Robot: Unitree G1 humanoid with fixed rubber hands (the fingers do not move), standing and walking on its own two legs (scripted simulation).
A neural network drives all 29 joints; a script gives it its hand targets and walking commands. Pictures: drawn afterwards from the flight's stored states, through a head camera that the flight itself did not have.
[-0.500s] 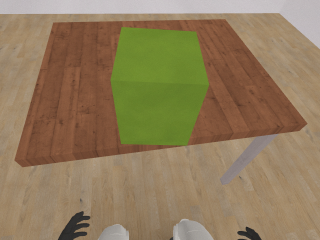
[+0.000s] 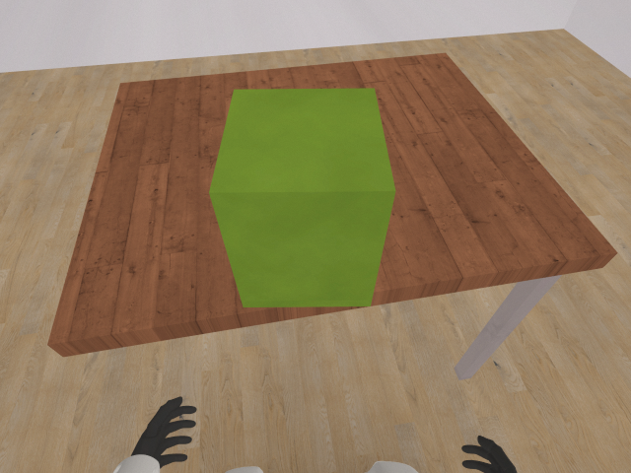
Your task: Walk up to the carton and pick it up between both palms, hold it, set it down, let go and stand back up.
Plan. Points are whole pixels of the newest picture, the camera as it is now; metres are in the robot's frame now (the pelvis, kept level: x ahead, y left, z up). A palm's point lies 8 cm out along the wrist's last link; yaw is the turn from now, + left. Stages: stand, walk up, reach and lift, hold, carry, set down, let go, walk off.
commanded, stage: walk up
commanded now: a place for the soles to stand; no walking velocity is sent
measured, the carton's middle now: (305, 203) +0.46 +0.04 +0.06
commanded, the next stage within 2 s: reach and lift in 1.28 s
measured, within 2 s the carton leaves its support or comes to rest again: neither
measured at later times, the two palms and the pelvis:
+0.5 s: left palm out of the picture +0.08 +0.24 -0.12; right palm out of the picture +0.06 -0.23 -0.12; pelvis +0.02 +0.01 +0.01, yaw -3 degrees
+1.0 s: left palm (142, 464) +0.14 +0.25 -0.12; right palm out of the picture +0.08 -0.23 -0.12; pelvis +0.05 +0.02 +0.01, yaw -8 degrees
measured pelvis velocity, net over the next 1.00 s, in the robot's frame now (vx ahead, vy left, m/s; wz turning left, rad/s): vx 0.05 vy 0.02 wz -0.14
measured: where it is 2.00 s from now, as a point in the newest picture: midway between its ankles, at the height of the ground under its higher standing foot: outside the picture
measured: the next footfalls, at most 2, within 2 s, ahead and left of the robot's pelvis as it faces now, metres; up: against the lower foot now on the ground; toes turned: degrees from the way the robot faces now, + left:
none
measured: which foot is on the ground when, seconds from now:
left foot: down 0.00-1.00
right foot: down 0.00-1.00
